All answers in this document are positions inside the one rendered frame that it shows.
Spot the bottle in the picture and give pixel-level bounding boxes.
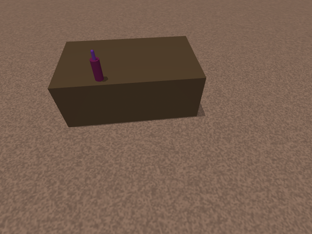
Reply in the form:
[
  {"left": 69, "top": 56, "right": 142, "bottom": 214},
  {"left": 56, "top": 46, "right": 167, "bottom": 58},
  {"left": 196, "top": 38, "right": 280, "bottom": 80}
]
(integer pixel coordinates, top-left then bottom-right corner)
[{"left": 90, "top": 50, "right": 104, "bottom": 81}]

